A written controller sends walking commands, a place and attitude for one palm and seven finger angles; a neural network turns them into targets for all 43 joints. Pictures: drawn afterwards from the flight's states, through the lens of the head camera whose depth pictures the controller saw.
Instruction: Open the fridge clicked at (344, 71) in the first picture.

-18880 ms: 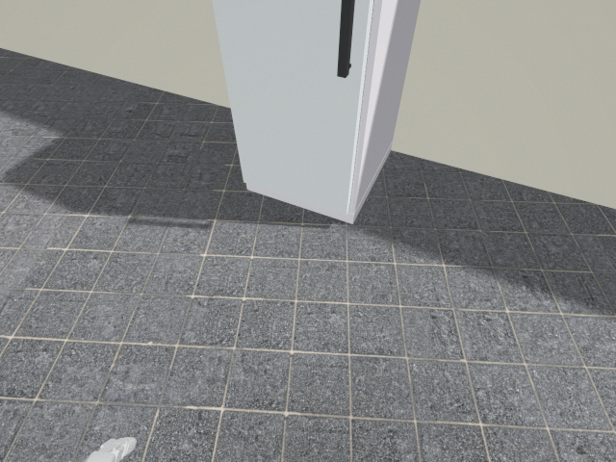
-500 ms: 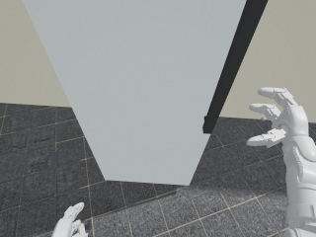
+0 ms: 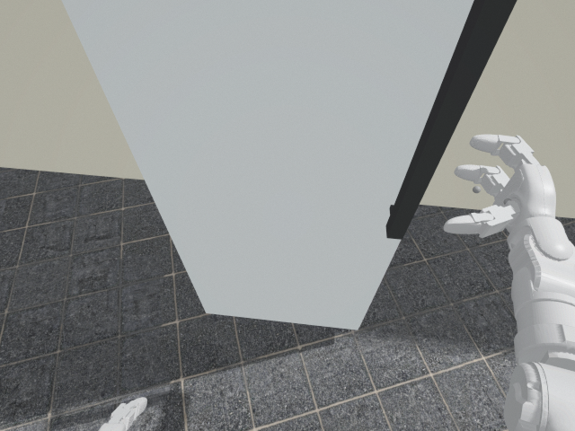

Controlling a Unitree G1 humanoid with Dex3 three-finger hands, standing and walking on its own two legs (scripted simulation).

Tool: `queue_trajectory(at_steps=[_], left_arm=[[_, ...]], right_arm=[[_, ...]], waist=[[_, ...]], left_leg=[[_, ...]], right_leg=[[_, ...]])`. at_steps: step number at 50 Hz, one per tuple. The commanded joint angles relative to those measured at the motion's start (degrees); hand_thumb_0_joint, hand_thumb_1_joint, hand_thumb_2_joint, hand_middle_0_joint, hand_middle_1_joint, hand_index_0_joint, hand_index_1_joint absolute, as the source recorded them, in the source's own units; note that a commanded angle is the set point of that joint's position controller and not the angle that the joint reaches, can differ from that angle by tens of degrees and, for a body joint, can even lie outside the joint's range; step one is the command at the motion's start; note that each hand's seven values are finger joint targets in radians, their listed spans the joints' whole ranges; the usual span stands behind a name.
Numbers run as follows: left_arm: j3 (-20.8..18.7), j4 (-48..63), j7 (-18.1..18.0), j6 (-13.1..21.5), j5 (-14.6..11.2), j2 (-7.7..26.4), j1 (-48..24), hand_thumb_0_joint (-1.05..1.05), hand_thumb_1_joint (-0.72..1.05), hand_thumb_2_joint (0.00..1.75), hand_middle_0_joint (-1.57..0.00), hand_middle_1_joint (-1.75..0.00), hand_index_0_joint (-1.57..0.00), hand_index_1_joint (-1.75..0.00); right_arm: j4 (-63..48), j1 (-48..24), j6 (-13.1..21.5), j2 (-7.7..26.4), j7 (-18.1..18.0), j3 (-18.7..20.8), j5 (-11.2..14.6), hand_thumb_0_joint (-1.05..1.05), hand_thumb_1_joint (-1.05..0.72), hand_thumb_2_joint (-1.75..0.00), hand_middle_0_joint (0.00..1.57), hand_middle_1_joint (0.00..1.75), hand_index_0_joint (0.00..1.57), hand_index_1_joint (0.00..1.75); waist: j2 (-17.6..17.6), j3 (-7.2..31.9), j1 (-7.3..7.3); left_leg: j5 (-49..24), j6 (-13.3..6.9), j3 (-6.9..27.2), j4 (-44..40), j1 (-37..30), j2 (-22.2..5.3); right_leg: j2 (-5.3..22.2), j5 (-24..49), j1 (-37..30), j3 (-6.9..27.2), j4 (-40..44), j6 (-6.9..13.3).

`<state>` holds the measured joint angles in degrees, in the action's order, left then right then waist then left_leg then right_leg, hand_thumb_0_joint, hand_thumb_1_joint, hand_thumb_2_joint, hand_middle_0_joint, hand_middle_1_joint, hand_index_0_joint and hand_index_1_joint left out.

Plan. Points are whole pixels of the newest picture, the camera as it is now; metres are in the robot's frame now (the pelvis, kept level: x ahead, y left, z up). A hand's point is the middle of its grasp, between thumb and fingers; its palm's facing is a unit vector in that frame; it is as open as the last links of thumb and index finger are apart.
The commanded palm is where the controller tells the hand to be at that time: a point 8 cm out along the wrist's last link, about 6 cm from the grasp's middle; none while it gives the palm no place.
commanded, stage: move the hooked fingers beside the handle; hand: right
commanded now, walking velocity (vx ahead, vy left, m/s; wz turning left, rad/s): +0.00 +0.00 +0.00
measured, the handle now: (439, 110) +0.48 -0.13 +0.21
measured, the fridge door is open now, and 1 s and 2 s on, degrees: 0 0 0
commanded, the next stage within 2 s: feel for the door with the fingertips in 0.78 s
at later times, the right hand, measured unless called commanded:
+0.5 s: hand (479, 190) +0.43 -0.20 +0.12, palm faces +0.00 +1.00 +0.01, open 14.0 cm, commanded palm +0.40 -0.25 +0.13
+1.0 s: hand (475, 193) +0.42 -0.19 +0.13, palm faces -0.01 +1.00 +0.01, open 14.0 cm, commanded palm +0.40 -0.23 +0.13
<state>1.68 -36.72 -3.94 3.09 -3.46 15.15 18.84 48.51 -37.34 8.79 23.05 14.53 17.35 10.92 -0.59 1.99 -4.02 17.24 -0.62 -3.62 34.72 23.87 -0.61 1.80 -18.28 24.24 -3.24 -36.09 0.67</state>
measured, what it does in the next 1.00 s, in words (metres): stands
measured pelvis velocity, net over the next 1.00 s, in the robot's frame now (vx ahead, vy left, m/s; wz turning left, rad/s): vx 0.00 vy -0.01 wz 0.00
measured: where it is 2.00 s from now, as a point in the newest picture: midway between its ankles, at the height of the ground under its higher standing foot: outside the picture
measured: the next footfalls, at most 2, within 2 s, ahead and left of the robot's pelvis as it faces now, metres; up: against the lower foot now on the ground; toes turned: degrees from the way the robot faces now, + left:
none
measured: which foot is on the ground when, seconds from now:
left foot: down 0.00-1.00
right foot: down 0.00-1.00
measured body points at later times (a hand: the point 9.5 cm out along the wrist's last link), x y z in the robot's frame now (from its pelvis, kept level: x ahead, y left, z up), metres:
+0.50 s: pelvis +0.00 -0.01 +0.00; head +0.04 -0.01 +0.45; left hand +0.08 +0.26 -0.11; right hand +0.43 -0.26 +0.13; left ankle +0.00 +0.11 -0.73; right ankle +0.00 -0.11 -0.73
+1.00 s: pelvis +0.00 -0.01 +0.00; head +0.03 -0.01 +0.45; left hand +0.09 +0.25 -0.11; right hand +0.42 -0.25 +0.13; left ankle +0.00 +0.11 -0.73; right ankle +0.00 -0.11 -0.73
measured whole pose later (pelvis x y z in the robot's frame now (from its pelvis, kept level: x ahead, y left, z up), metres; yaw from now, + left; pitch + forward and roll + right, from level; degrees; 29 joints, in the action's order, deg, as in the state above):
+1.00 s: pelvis +0.00 -0.01 +0.00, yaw +0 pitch +6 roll +1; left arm 1.7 -35.5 -3.0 1.9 -3.6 14.8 18.6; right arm 45.3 -36.0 8.9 20.7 13.7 14.7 11.8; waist -0.8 2.9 -3.0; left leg 17.2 -0.3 -3.7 35.2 24.2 -0.8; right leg 1.6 -18.6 25.0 -3.0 -37.3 1.0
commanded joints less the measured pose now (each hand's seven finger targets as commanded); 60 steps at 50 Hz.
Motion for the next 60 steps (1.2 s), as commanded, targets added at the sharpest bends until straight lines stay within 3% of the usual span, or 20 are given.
queue_trajectory(at_steps=[1,6,8,11,14,17,23,26,30,32,34,38,41,43,45,46,51,55,56,60], left_arm=[[-3.4,5.67,-0.36,1.77,0.04,8.81,2.46,0.0,0.9,0.9,-0.2,-0.3,-0.2,-0.3],[-3.43,6.38,-0.03,0.86,-0.05,9.33,2.81,0.0,0.9,0.9,-0.2,-0.3,-0.2,-0.3],[-3.56,7.1,0.09,0.68,-0.16,8.89,2.57,0.0,0.9,0.9,-0.2,-0.3,-0.2,-0.3],[-3.68,7.09,-0.14,0.46,-0.11,9.01,2.9,0.0,0.9,0.9,-0.2,-0.3,-0.2,-0.3],[-3.54,7.27,-0.13,0.76,-0.19,8.73,2.4,0.0,0.9,0.9,-0.2,-0.3,-0.2,-0.3],[-3.61,7.05,-0.13,0.7,-0.19,8.75,2.63,0.0,0.9,0.9,-0.2,-0.3,-0.2,-0.3],[-3.73,7.49,0.25,1.02,-0.29,8.35,1.65,0.0,0.9,0.9,-0.2,-0.3,-0.2,-0.3],[-3.55,7.34,0.28,0.71,-0.19,8.8,1.75,0.0,0.9,0.9,-0.2,-0.3,-0.2,-0.3],[-3.37,8.19,0.31,0.72,-0.33,8.19,0.29,0.0,0.9,0.9,-0.2,-0.3,-0.2,-0.3],[-3.2,8.16,0.22,0.56,-0.37,8.32,0.25,0.0,0.9,0.9,-0.2,-0.3,-0.2,-0.3],[-3.11,7.91,0.12,0.8,-0.36,8.13,-0.08,0.0,0.9,0.9,-0.2,-0.3,-0.2,-0.3],[-3.07,7.9,0.1,0.97,-0.18,8.12,-0.18,0.0,0.9,0.9,-0.2,-0.3,-0.2,-0.3],[-2.94,7.32,-0.03,0.76,-0.23,8.43,0.23,0.0,0.9,0.9,-0.2,-0.3,-0.2,-0.3],[-2.98,7.77,-0.02,0.73,-0.26,8.52,-0.06,0.0,0.9,0.9,-0.2,-0.3,-0.2,-0.3],[-2.92,7.94,0.14,0.93,-0.34,7.96,-0.31,0.0,0.9,0.9,-0.2,-0.3,-0.2,-0.3],[-3.09,7.93,0.26,1.0,-0.29,8.0,-0.04,0.0,0.9,0.9,-0.2,-0.3,-0.2,-0.3],[-3.32,7.39,0.43,1.16,-0.29,8.17,0.26,0.0,0.9,0.9,-0.2,-0.3,-0.2,-0.3],[-3.32,7.36,0.9,1.4,-0.02,7.77,0.12,0.0,0.9,0.9,-0.2,-0.3,-0.2,-0.3],[-3.43,7.18,0.94,1.32,0.22,7.98,0.71,0.0,0.9,0.9,-0.2,-0.3,-0.2,-0.3],[-3.45,7.27,1.29,1.45,0.06,7.49,0.12,0.0,0.9,0.9,-0.2,-0.3,-0.2,-0.3]], right_arm=[[-12.03,-27.3,6.16,13.28,-0.18,2.25,0.71,0.0,0.5,-0.3,0.3,1.2,0.3,1.2],[-8.03,-22.26,4.9,15.31,0.22,4.61,0.79,0.0,0.5,-0.3,0.3,1.2,0.3,1.2],[-11.09,-23.02,5.12,14.29,0.34,3.71,0.46,0.0,0.5,-0.3,0.3,1.2,0.3,1.2],[-12.69,-24.55,5.78,15.03,0.1,4.18,1.03,0.0,0.5,-0.3,0.3,1.2,0.3,1.2],[-15.06,-23.98,6.16,15.12,0.25,4.55,1.09,0.0,0.5,-0.3,0.3,1.2,0.3,1.2],[-15.56,-23.82,5.91,14.9,0.36,4.39,1.0,0.0,0.5,-0.3,0.3,1.2,0.3,1.2],[-17.87,-22.67,4.28,8.92,0.31,0.0,1.72,0.0,0.5,-0.3,0.3,1.2,0.3,1.2],[-15.73,-19.79,3.29,11.25,-0.5,2.24,1.89,0.0,0.5,-0.3,0.3,1.2,0.3,1.2],[-18.41,-21.24,3.41,10.25,-0.94,1.14,1.06,0.0,0.5,-0.3,0.3,1.2,0.3,1.2],[-18.01,-22.42,3.65,10.6,-1.14,1.16,1.04,0.0,0.5,-0.3,0.3,1.2,0.3,1.2],[-18.92,-24.56,4.05,10.05,-1.12,0.36,1.04,0.0,0.5,-0.3,0.3,1.2,0.3,1.2],[-18.58,-23.41,4.04,9.64,-1.11,0.37,1.16,0.0,0.5,-0.3,0.3,1.2,0.3,1.2],[-14.71,-24.22,3.31,10.03,-1.01,0.37,1.22,0.0,0.5,-0.3,0.3,1.2,0.3,1.2],[-15.69,-23.72,3.49,11.64,-0.84,1.67,1.07,0.0,0.5,-0.3,0.3,1.2,0.3,1.2],[-16.89,-24.92,3.81,8.29,-0.65,-1.07,1.19,0.0,0.5,-0.3,0.3,1.2,0.3,1.2],[-17.06,-24.64,4.0,7.25,-0.68,-1.81,1.43,0.0,0.5,-0.3,0.3,1.2,0.3,1.2],[-16.09,-25.33,3.69,5.72,-2.04,-2.71,1.43,0.0,0.5,-0.3,0.3,1.2,0.3,1.2],[-18.43,-25.55,4.26,5.81,-4.17,-2.18,0.26,0.0,0.5,-0.3,0.3,1.2,0.3,1.2],[-17.54,-24.48,4.32,7.02,-4.8,-0.87,0.21,0.0,0.5,-0.3,0.3,1.2,0.3,1.2],[-18.49,-23.6,4.55,4.51,-6.11,-2.39,-0.24,0.0,0.5,-0.3,0.3,1.2,0.3,1.2]], waist=[[-1.98,21.3,-0.01],[0.65,18.79,1.06],[-2.25,20.16,1.09],[0.64,20.03,0.44],[-3.7,21.71,0.87],[-2.68,21.7,0.64],[-4.32,21.24,0.57],[0.34,18.26,0.93],[-2.61,18.99,0.95],[-0.85,18.52,0.39],[-3.63,18.55,0.31],[-3.13,20.43,0.68],[0.11,17.24,-0.1],[-1.35,19.21,0.79],[-3.46,19.36,0.29],[-1.85,19.8,0.12],[0.11,17.99,-0.23],[-3.51,20.65,0.76],[-0.36,20.48,0.77],[-1.0,19.59,0.86]], left_leg=[[-18.16,-0.76,1.92,-2.24,-6.47,1.11],[-18.76,-0.57,1.9,-2.18,-7.55,1.09],[-19.81,-0.58,2.11,-1.94,-7.06,1.22],[-18.64,-0.51,1.96,-2.23,-7.42,1.4],[-19.31,-0.6,2.39,-2.16,-7.22,1.53],[-20.19,-0.54,2.2,-2.13,-7.16,1.65],[-18.97,-0.78,1.22,-2.05,-4.83,1.7],[-19.11,-0.74,1.18,-2.46,-6.4,1.59],[-18.7,-0.73,1.53,-2.23,-5.77,1.45],[-17.86,-0.59,1.65,-2.42,-5.51,1.56],[-16.71,-0.84,1.5,-2.39,-4.63,1.49],[-18.06,-0.81,1.51,-2.16,-5.59,1.44],[-16.59,-0.62,1.48,-2.75,-5.11,1.37],[-16.8,-0.68,1.8,-2.47,-6.09,1.29],[-16.6,-0.77,1.55,-2.46,-4.88,1.32],[-17.21,-0.83,1.36,-2.31,-5.26,1.43],[-14.82,-0.59,1.22,-2.69,-4.12,1.54],[-15.38,-0.81,1.38,-2.01,-4.57,1.52],[-16.11,-0.72,1.28,-2.07,-5.69,1.57],[-16.6,-0.64,1.45,-2.14,-5.56,1.74]], right_leg=[[-0.99,16.54,-10.14,3.14,2.55,1.13],[-1.08,15.48,-6.03,2.37,2.87,1.33],[-1.09,16.86,-7.63,2.11,2.8,1.24],[-0.78,15.97,-7.38,2.37,2.74,1.41],[-0.98,16.65,-9.27,2.18,2.76,1.24],[-0.84,17.76,-9.61,2.32,2.63,1.3],[-0.65,19.22,-12.2,3.26,2.75,0.79],[-0.73,17.86,-8.86,3.01,2.9,1.08],[-0.95,17.1,-9.89,2.74,2.93,1.0],[-0.86,16.08,-9.57,2.97,2.93,1.15],[-0.91,15.64,-10.52,3.36,3.0,0.83],[-0.98,17.0,-11.28,3.41,2.75,0.82],[-0.98,14.33,-8.6,3.32,2.8,1.14],[-1.22,14.32,-8.67,3.15,3.03,1.02],[-1.23,14.7,-10.05,3.22,2.84,0.85],[-1.03,15.68,-10.4,3.37,2.48,1.0],[-1.05,13.06,-8.93,3.44,2.83,1.05],[-1.23,14.22,-10.2,3.44,2.83,0.66],[-1.09,14.87,-9.34,3.48,2.61,0.92],[-1.15,14.52,-9.26,3.01,3.0,0.8]])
